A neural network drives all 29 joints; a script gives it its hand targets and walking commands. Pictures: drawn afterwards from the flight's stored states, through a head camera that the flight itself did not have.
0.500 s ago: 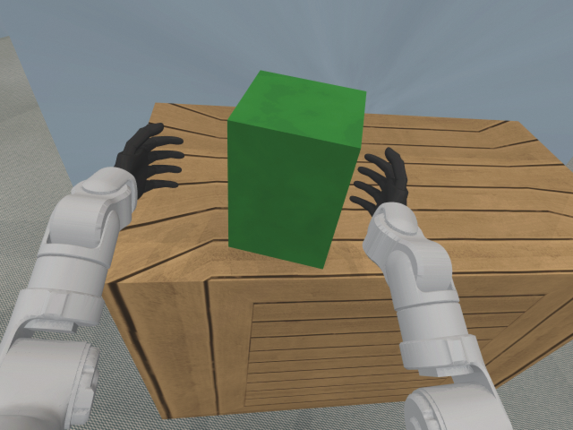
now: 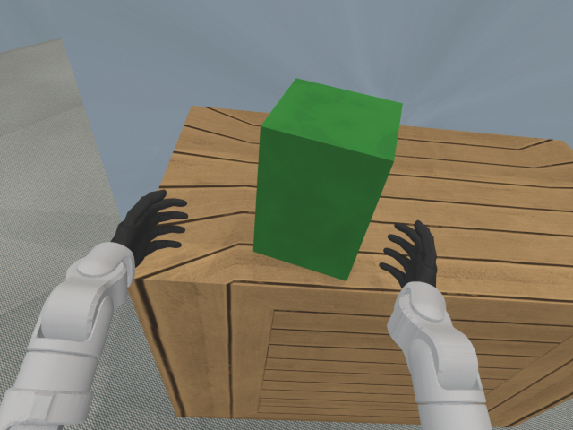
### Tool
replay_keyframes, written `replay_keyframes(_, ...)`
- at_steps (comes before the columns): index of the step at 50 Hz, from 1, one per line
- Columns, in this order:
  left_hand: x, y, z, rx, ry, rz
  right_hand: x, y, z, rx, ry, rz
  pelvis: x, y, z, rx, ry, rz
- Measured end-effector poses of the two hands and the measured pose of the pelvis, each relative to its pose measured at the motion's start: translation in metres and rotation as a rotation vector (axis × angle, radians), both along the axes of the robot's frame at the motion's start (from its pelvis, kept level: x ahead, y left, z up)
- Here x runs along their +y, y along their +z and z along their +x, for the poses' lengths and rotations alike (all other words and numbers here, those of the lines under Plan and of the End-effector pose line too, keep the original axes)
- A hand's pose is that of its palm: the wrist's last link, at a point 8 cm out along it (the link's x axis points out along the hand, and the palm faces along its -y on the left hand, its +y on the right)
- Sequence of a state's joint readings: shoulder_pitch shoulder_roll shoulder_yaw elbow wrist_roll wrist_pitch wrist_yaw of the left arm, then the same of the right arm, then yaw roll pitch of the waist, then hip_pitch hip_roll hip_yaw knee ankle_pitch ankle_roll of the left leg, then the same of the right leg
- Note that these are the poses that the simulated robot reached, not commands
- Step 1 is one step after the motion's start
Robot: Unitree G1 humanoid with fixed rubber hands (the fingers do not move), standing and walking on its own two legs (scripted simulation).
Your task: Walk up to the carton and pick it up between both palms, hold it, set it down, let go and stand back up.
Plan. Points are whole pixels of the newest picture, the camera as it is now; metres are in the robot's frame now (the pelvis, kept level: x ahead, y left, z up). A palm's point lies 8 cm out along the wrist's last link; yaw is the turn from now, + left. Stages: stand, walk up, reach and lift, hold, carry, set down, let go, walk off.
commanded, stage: set down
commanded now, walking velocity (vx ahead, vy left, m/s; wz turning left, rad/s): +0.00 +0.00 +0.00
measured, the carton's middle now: (322, 183) +0.47 -0.03 +0.11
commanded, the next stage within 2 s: let go in 1.38 s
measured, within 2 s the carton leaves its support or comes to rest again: neither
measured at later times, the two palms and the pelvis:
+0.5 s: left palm (116, 305) +0.24 +0.24 +0.06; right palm (417, 333) +0.23 -0.16 +0.06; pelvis +0.03 +0.00 +0.00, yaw -1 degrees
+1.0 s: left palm (122, 336) +0.22 +0.23 +0.01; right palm (420, 367) +0.21 -0.18 +0.01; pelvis +0.06 -0.01 +0.01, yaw +0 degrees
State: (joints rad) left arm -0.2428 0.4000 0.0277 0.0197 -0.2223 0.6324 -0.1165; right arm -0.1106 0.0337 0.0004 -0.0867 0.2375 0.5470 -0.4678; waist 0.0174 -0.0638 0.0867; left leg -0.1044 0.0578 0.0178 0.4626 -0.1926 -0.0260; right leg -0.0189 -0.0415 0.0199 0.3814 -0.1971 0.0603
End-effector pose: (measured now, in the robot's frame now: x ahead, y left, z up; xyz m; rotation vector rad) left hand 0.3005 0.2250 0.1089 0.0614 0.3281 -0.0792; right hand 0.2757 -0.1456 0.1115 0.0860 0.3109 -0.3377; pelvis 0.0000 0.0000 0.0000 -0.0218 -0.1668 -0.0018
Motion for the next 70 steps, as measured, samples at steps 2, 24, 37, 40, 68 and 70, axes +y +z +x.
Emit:
replay_keyframes(2, 0.003, -0.002, -0.005, 0.0, 0.006, 0.005, 0.002, -0.004, -0.004, 0.008, 0.01, 0.006, 0.0, 0.0, 0.003, -0.004, -0.002, 0.001)
replay_keyframes(24, 0.011, -0.055, -0.059, 0.076, 0.064, 0.014, -0.012, -0.053, -0.044, 0.13, 0.026, -0.008, -0.004, 0.003, 0.028, 0.061, -0.024, 0.009)
replay_keyframes(37, 0.012, -0.067, -0.064, 0.124, 0.086, 0.07, -0.016, -0.078, -0.045, 0.133, 0.054, -0.004, -0.004, 0.006, 0.05, 0.069, -0.018, 0.015)
replay_keyframes(40, 0.011, -0.073, -0.068, 0.143, 0.094, 0.079, -0.021, -0.088, -0.05, 0.159, 0.059, -0.012, -0.005, 0.006, 0.053, 0.065, -0.017, 0.015)
replay_keyframes(68, 0.0, -0.125, -0.09, 0.325, 0.102, 0.1, -0.038, -0.129, -0.068, 0.235, 0.162, -0.067, -0.003, 0.005, 0.033, 0.032, -0.002, 0.014)
replay_keyframes(70, -0.003, -0.126, -0.091, 0.329, 0.106, 0.098, -0.04, -0.133, -0.07, 0.249, 0.17, -0.063, -0.004, 0.005, 0.03, 0.037, 0.0, 0.013)
